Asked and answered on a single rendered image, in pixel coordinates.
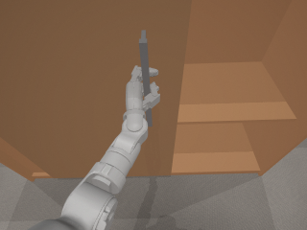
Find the robot left forearm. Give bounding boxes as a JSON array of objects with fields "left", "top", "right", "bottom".
[{"left": 61, "top": 109, "right": 149, "bottom": 215}]

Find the handle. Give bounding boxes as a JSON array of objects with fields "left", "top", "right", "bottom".
[{"left": 139, "top": 30, "right": 153, "bottom": 127}]

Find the wardrobe door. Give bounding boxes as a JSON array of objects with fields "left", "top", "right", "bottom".
[
  {"left": 0, "top": 137, "right": 45, "bottom": 173},
  {"left": 0, "top": 0, "right": 192, "bottom": 178}
]

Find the left robot upper arm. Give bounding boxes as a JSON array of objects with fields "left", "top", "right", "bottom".
[{"left": 27, "top": 182, "right": 118, "bottom": 230}]

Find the left robot hand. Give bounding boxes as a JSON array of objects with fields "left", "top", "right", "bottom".
[{"left": 126, "top": 65, "right": 160, "bottom": 112}]

